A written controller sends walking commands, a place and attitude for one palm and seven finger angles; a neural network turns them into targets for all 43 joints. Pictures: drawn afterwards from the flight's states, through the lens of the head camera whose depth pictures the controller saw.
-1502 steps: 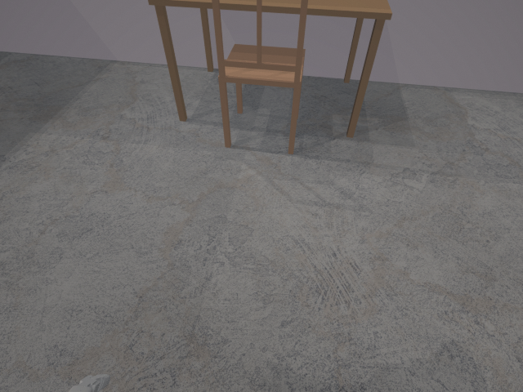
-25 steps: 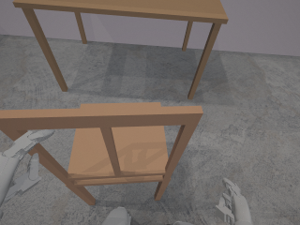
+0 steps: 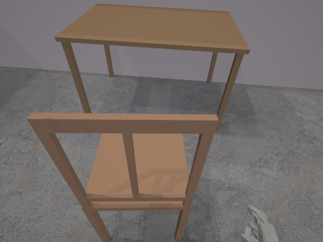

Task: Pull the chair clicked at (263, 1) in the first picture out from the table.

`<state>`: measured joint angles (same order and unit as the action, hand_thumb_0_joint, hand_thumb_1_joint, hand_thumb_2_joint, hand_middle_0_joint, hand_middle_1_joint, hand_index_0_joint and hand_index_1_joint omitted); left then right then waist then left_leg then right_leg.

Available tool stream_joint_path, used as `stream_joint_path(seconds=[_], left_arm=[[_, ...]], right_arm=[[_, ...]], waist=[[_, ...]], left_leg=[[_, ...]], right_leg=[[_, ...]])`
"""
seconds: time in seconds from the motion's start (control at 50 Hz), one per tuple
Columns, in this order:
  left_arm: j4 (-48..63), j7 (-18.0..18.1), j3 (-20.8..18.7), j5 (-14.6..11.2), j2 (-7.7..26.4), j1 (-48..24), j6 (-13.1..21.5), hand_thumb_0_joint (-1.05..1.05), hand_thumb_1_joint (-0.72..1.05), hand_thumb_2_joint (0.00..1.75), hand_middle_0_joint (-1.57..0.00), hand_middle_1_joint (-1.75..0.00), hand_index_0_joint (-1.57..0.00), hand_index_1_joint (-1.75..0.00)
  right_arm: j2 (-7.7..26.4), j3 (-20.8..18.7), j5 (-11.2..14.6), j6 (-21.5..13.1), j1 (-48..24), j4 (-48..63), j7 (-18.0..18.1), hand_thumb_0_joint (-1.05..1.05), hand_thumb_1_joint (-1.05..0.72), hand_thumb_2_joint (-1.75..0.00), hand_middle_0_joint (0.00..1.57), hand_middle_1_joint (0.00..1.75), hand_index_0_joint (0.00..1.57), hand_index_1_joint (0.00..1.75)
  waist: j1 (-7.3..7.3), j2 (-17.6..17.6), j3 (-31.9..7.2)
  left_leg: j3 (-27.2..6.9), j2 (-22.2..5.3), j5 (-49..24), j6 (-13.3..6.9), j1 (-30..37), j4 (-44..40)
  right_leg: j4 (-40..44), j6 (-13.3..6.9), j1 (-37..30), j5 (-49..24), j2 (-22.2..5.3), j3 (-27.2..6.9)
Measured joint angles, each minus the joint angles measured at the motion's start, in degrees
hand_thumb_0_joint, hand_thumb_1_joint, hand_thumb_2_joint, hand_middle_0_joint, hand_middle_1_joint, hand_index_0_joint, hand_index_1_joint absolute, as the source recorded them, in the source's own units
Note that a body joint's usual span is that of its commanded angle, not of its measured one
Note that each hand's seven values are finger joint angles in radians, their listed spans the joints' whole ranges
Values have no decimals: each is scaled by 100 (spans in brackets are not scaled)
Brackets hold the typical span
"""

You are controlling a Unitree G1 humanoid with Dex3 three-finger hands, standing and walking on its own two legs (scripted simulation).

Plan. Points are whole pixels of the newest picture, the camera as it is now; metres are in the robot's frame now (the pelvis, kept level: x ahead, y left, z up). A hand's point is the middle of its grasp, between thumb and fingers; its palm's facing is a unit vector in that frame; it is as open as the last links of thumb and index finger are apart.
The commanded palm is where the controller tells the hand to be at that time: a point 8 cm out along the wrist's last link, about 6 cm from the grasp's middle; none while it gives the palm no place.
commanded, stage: step back with the hand held close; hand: left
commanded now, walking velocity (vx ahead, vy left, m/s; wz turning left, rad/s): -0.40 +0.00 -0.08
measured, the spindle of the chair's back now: (132, 169) +0.33 +0.11 -0.03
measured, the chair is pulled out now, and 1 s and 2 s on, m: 0.67 0.67 0.67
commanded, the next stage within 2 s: stop stepping back and stand still in 0.08 s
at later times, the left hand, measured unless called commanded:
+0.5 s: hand out of the picture +0.14 +0.27 +0.20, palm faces +0.44 -0.76 -0.47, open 7.4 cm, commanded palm +0.09 +0.29 +0.20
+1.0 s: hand (21, 199) +0.14 +0.24 +0.17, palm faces +0.41 -0.80 -0.43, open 7.4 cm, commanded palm +0.09 +0.27 +0.20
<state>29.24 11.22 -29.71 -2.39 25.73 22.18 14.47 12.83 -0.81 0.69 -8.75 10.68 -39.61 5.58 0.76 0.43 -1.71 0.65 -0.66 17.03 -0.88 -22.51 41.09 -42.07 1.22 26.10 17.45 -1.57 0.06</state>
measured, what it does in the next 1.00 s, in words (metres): steps on the spot: right foot, then left foot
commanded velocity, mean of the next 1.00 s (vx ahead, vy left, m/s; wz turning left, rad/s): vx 0.02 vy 0.00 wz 0.00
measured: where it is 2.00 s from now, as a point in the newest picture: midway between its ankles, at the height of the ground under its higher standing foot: outside the picture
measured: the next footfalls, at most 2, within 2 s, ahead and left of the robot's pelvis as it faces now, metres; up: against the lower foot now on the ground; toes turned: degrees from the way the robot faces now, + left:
right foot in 0.18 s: +0.00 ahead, -0.15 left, +0.00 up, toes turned -4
left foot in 0.38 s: +0.00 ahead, +0.10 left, +0.00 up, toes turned -4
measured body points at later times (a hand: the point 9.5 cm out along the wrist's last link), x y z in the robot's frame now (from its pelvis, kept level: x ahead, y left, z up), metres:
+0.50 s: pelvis -0.08 +0.00 +0.02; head -0.11 -0.01 +0.47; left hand +0.11 +0.31 +0.22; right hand +0.02 -0.27 -0.08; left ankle -0.04 +0.10 -0.71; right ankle -0.05 -0.14 -0.71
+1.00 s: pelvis -0.07 -0.02 +0.03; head -0.09 -0.03 +0.48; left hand +0.11 +0.28 +0.20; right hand +0.07 -0.26 -0.06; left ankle -0.04 +0.10 -0.71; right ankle -0.04 -0.14 -0.71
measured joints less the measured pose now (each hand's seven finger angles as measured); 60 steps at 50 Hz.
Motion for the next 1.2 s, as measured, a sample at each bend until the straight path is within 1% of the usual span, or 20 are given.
stream_joint_path(seconds=[0.04, 0.08, 0.12, 0.18, 0.22, 0.24, 0.3, 0.36, 0.4, 0.48, 0.52, 0.62, 0.68, 0.74, 0.8, 0.86, 0.94, 1.06, 1.12, 1.2], left_arm=[[-640, -37, 13, -27, -155, -162, -79, 0, 89, 90, -23, -32, -24, -31], [-1017, -133, 141, -30, -302, -125, -255, 0, 90, 90, -22, -31, -23, -31], [-938, -247, 367, -30, -416, 60, -407, 1, 90, 90, -21, -31, -22, -30], [-64, -430, 630, 6, -397, 623, -359, 1, 90, 90, -21, -31, -21, -30], [525, -537, 736, 51, -352, 847, -163, 2, 90, 90, -21, -31, -21, -30], [783, -561, 723, 51, -245, 956, -64, 2, 89, 89, -21, -31, -22, -30], [1283, -477, 437, -67, 145, 1333, 79, 1, 89, 89, -22, -31, -22, -30], [1068, -316, 211, -147, 261, 1496, -6, 1, 88, 89, -22, -31, -23, -30], [564, -248, 143, -137, 241, 1271, -78, 1, 88, 89, -22, -31, -23, -30], [-672, -220, 114, -67, -9, 855, -302, 0, 89, 89, -21, -31, -22, -30], [-1044, -227, 231, -9, -201, 821, -455, 0, 89, 89, -21, -31, -22, -30], [-786, -292, 868, 168, -615, 912, -673, 1, 90, 90, -20, -31, -21, -30], [-177, -330, 1060, 249, -534, 993, -596, 2, 89, 90, -21, -31, -21, -30], [252, -304, 864, 238, -220, 1058, -411, 2, 89, 89, -21, -31, -22, -30], [232, -250, 535, 154, -19, 1042, -257, 1, 89, 89, -21, -31, -22, -30], [-144, -239, 404, 84, -94, 952, -254, 1, 89, 89, -21, -31, -22, -30], [-725, -261, 580, 49, -391, 780, -454, 1, 89, 90, -21, -31, -21, -30], [-727, -313, 990, 86, -642, 774, -749, 1, 89, 90, -20, -31, -21, -30], [-306, -310, 1005, 83, -512, 896, -709, 1, 89, 89, -21, -31, -21, -30], [135, -280, 758, 41, -192, 1044, -487, 1, 89, 89, -21, -31, -22, -30]], right_arm=[[-127, -9, 10, 22, -156, 146, -78, 2, -90, -90, 21, 30, 20, 29], [-238, 17, -27, 1, -220, 299, -166, 2, -90, -90, 21, 30, 20, 29], [-311, 69, -44, -41, -222, 433, -257, 1, -90, -90, 21, 30, 20, 29], [-371, 182, -86, -128, -134, 571, -344, 1, -90, -90, 21, 30, 20, 30], [-302, 185, -109, -149, -139, 537, -338, 1, -90, -90, 21, 30, 20, 30], [-283, 175, -103, -126, -96, 518, -324, 1, -90, -90, 21, 30, 20, 30], [-233, 124, -7, 88, 120, 431, -278, 1, -90, -90, 21, 30, 20, 30], [-52, 49, 52, 304, 403, 275, -145, 2, -90, -90, 21, 30, 20, 30], [42, -40, 104, 333, 507, 153, -42, 2, -90, -90, 21, 30, 20, 30], [43, -81, 179, 327, 585, 44, 13, 2, -90, -90, 20, 30, 20, 29], [36, -62, 170, 251, 628, 89, 2, 2, -90, -90, 20, 30, 20, 29], [-114, 56, 89, -13, 629, 175, -35, 2, -90, -90, 20, 30, 20, 29], [-262, 135, 20, -154, 587, 239, -47, 2, -90, -90, 20, 30, 20, 29], [-367, 182, -2, -212, 527, 320, -54, 2, -90, -90, 21, 30, 20, 29], [-385, 202, 16, -188, 452, 343, -70, 2, -90, -90, 21, 30, 20, 30], [-308, 197, 32, -109, 382, 295, -91, 2, -90, -90, 21, 30, 20, 30], [-157, 165, 51, 0, 320, 220, -101, 2, -90, -90, 21, 30, 20, 30], [-53, 120, 18, 71, 283, 138, -72, 2, -90, -90, 21, 30, 20, 30], [-56, 81, 14, 49, 298, 199, -44, 2, -90, -90, 21, 30, 20, 29], [-66, 11, 38, 32, 268, 297, -48, 2, -90, -90, 21, 30, 20, 29]], waist=[[-60, 17, 87], [-166, 98, 166], [-194, 101, 300], [-137, -76, 469], [-153, 98, 738], [-164, 120, 816], [-72, -83, 753], [-154, 2, 278], [-274, 134, 38], [-326, 141, -142], [-363, 165, -189], [-295, -28, -1], [-230, -195, 144], [-178, -210, 182], [-129, -75, 103], [-71, 156, -36], [-26, 342, -119], [-81, 112, 56], [-157, -48, 151], [-256, -107, 211]], left_leg=[[127, -26, -145, -25, -4, -71], [138, -111, -287, -19, -60, -210], [148, -209, -445, 8, -152, -324], [185, -370, -534, 109, -479, -190], [-33, -604, -567, 142, -660, -65], [-129, -624, -506, 141, -720, -52], [-186, -352, 161, 183, -696, 316], [-115, -128, 361, 112, -68, 143], [-148, -36, 156, 33, 221, -300], [-5, 55, -147, -23, 563, -736], [12, 57, -236, -53, 647, -904], [-6, 75, -440, -74, 748, -1171], [-77, 79, -531, -37, 765, -1239], [-142, 41, -527, 14, 750, -1224], [-166, -7, -469, 58, 738, -1177], [-160, -77, -363, 75, 732, -1127], [-156, -134, -286, 59, 734, -1147], [-139, -139, -362, 126, 906, -1334], [-143, -125, -357, 145, 996, -1425], [-141, -107, -328, 145, 1072, -1495]], right_leg=[[-729, 11, 201, 568, 111, -124], [-1108, 22, 207, 782, 206, -104], [-845, 18, -43, 688, 189, -20], [291, -19, -687, 186, 96, 116], [535, -82, -719, 40, 350, 316], [590, -119, -702, -48, 401, 388], [527, -180, -557, -145, 292, 257], [590, -115, -548, -170, 193, 137], [651, -42, -594, -190, 118, 162], [1079, 38, -904, -431, 31, 24], [1252, 49, -991, -449, 31, 10], [1454, 50, -1089, -448, 35, 1], [1500, 14, -1122, -514, 65, 14], [1557, -33, -1153, -603, 117, 54], [1653, -81, -1199, -793, 170, 69], [1732, -92, -1238, -826, 240, 62], [1857, -108, -1278, -825, 299, 54], [1913, -127, -1387, -763, 300, 38], [1952, -134, -1458, -726, 285, 43], [2007, -126, -1530, -687, 266, 43]])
